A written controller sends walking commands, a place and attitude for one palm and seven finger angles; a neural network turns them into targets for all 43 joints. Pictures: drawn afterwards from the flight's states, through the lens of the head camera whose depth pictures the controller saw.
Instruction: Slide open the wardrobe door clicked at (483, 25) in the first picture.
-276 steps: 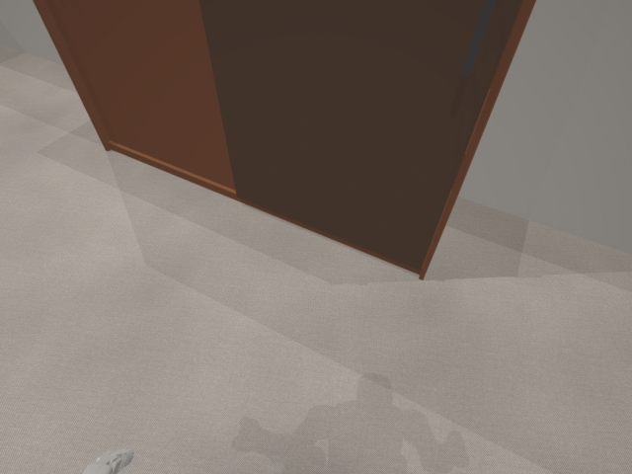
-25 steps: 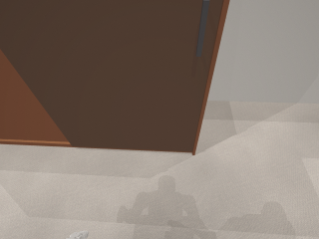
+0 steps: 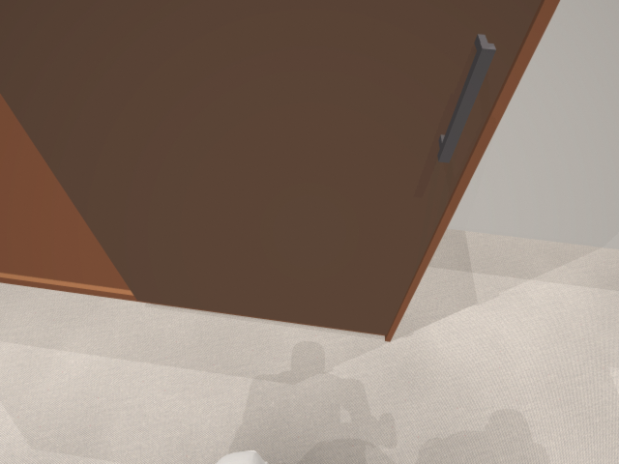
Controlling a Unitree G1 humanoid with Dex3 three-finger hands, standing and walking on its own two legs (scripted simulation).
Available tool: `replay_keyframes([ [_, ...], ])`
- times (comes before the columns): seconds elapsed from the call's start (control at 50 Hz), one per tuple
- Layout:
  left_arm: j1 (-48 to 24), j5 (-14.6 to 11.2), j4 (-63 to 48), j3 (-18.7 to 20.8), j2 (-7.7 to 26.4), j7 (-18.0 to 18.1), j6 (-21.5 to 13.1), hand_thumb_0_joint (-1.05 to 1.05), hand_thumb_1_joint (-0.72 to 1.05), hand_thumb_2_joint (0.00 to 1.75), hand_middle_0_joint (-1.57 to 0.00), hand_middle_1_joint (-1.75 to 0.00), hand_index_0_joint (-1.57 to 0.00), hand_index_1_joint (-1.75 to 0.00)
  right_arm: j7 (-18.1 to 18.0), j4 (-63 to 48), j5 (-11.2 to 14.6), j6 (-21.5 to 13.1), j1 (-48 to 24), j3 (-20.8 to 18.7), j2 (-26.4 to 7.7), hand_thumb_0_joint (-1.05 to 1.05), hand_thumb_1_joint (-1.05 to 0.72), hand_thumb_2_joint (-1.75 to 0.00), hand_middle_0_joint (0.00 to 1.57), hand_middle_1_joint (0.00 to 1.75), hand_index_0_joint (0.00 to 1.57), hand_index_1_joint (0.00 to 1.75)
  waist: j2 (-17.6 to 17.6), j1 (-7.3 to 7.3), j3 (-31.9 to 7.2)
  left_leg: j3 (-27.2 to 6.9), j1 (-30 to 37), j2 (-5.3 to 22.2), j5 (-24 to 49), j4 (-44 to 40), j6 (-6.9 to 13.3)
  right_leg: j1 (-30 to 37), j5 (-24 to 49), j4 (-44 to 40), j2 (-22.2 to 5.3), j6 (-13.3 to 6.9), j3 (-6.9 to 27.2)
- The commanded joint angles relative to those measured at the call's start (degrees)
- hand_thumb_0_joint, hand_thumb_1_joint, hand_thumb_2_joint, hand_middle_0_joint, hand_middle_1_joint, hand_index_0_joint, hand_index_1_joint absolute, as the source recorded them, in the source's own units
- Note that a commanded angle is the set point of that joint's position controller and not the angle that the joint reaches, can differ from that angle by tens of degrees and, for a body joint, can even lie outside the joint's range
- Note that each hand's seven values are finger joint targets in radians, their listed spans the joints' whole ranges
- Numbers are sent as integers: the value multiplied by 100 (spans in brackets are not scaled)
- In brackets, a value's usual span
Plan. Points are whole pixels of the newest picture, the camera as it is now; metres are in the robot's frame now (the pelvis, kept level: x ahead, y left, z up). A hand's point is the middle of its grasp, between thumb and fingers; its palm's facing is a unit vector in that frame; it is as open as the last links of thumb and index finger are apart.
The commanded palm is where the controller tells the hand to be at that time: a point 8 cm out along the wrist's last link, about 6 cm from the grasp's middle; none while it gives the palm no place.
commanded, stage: take the last steps up to it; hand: right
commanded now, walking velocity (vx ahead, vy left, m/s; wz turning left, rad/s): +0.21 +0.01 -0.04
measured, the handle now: (461, 103) +0.59 -0.17 +0.17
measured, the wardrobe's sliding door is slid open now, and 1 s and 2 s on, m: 0.00 0.00 0.00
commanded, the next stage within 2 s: come to a stop and stand still in 0.20 s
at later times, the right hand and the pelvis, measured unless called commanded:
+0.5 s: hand out of the picture +0.12 -0.18 -0.17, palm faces +0.06 +0.99 -0.14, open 7.3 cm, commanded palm none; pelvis +0.13 -0.02 +0.02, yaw +1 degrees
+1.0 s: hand out of the picture +0.15 -0.15 -0.14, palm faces +0.07 +0.96 -0.26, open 7.3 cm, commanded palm none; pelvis +0.11 +0.04 +0.02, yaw +0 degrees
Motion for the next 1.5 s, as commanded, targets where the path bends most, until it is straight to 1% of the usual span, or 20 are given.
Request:
replay_keyframes([
  [0.0,-535,55,-703,105,337,-45,-162,0,90,90,-20,-30,-20,-30,-206,22,10,74,795,-150,-753,0,-90,-90,20,30,20,30,526,-310,-79,-2067,650,1738,-1121,-2617,708,-1951,787,1349,-472,-44,140],
  [0.06,-79,79,-580,63,47,-75,-40,0,90,90,-20,-30,-20,-30,-226,34,-34,16,651,-88,-530,0,-90,-90,20,30,20,30,743,6,-161,-1089,205,1344,-273,-2654,588,-1336,942,179,-427,123,-196],
  [0.18,-680,46,-841,22,67,-132,-146,0,90,90,-20,-30,-20,-30,-179,186,-13,19,936,-117,-724,0,-90,-90,20,30,20,30,735,-181,-143,-1015,584,1251,18,-2415,651,-1037,1305,-1517,-234,181,-474],
  [0.26,-305,43,-655,36,282,-88,-264,0,90,90,-20,-30,-20,-30,-167,279,30,98,980,-87,-564,0,-90,-90,20,30,20,30,221,46,-217,-732,74,822,-475,-1569,302,447,1874,-2825,-120,195,-542],
  [0.3,329,101,-536,128,1024,17,-297,0,90,90,-20,-30,-20,-30,-153,150,68,149,1121,-3,-99,0,-90,-90,20,30,20,30,-1451,196,-365,43,-669,-101,-1257,371,-223,1027,2697,-3832,-1746,-542,1482],
  [0.32,152,96,-517,94,1010,88,-242,0,90,90,-20,-30,-20,-30,-207,149,41,202,1024,32,-157,0,-90,-90,20,30,20,30,-1523,157,-402,-276,-559,-120,-2131,1097,-284,648,2951,-4239,-2041,-782,1829],
  [0.38,-793,38,-685,-90,668,215,-240,0,90,90,-20,-30,-20,-30,-237,422,55,305,1149,75,-125,0,-90,-90,20,30,20,30,-669,-206,-242,-744,37,287,-1609,1147,-384,-11,5075,-3953,-1722,-895,940],
  [0.46,-976,-14,-709,81,846,270,-106,0,90,90,-20,-30,-20,-30,-274,337,27,500,1172,18,-262,0,-90,-90,20,30,20,30,-484,-168,-542,-581,9,173,-1219,955,-448,481,6003,-3639,-1623,-923,470],
  [0.56,-1165,50,-847,229,980,221,50,0,90,90,-20,-30,-20,-30,-276,4,-7,605,960,-93,-257,0,-90,-90,20,30,20,30,-701,-158,-509,-522,-13,52,-1322,1265,-405,83,5123,-3551,-1594,-951,304],
  [0.66,-1344,15,-930,242,821,105,103,0,90,90,-20,-30,-20,-30,-289,47,-18,448,1373,-79,-296,0,-90,-90,20,30,20,30,-534,-403,-701,-373,1052,9,234,-831,-405,-344,3140,-2954,-1019,-459,60],
  [0.7,-1096,-65,-1050,131,199,18,124,0,90,90,-20,-30,-20,-30,-328,-60,-68,312,1030,-117,-992,0,-90,-90,20,30,20,30,1407,-184,-551,-2139,1077,1556,1476,-1891,117,-1087,539,-2010,43,186,-527],
  [0.72,-1272,-33,-1104,143,303,7,225,0,90,90,-20,-30,-20,-30,-305,-171,-41,344,1036,-124,-1144,0,-90,-90,20,30,20,30,1131,-383,-467,-2334,462,1995,1001,-2188,563,-882,-147,-1363,107,176,-167],
  [0.88,-1178,64,-1079,199,638,-85,326,0,90,90,-20,-30,-20,-30,-368,-259,-24,308,895,-224,-1038,0,-90,-90,20,30,20,30,969,-430,-412,-1971,1150,1643,885,-2023,578,-1826,895,318,115,346,268],
  [1.02,-1232,4,-1180,94,488,-96,210,0,90,90,-20,-30,-20,-30,-302,-184,-97,340,987,-261,-1154,0,-90,-90,20,30,20,30,1323,-537,-545,-1942,1097,1437,84,-2207,597,-1049,529,-1373,208,298,-88],
  [1.1,-541,-25,-894,24,427,-28,89,0,90,90,-20,-30,-20,-30,-283,-135,-27,393,624,-244,-1110,0,-90,-90,20,30,20,30,1256,-198,-744,-1534,564,1020,-61,-1821,233,298,1463,-3153,332,212,-297],
  [1.16,-465,13,-938,79,1104,42,-10,0,90,90,-20,-30,-20,-30,-232,-219,42,460,639,-81,-457,0,-90,-90,20,30,20,30,-823,-167,-516,-544,-124,111,-757,-600,-369,240,1431,-4208,-1186,-294,1295],
  [1.2,-1017,21,-918,2,963,107,-39,0,90,90,-20,-30,-20,-30,-239,-55,-7,495,424,-17,-432,0,-90,-90,20,30,20,30,-1232,-250,6,-511,286,92,-842,-58,-456,-631,1466,-4644,-1170,-529,1323],
  [1.3,-909,-28,-685,-85,710,200,-104,0,90,90,-20,-30,-20,-30,-218,380,36,403,896,80,-451,0,-90,-90,20,30,20,30,-533,-383,-214,-690,870,157,409,-1083,-393,43,3675,-3669,-554,-317,529],
  [1.4,-615,-58,-489,-104,614,164,-110,0,90,90,-20,-30,-20,-30,-277,561,60,332,796,138,-527,0,-90,-90,20,30,20,30,394,-198,-359,-882,1198,418,1338,-1354,-266,164,3037,-3601,-318,-30,374],
  [1.48,-542,-48,-355,-143,585,163,-155,0,90,90,-20,-30,-20,-30,-290,589,64,353,739,141,-461,0,-90,-90,20,30,20,30,75,-225,-249,-813,1237,364,930,-1408,-313,73,2895,-3848,-346,-40,435],
])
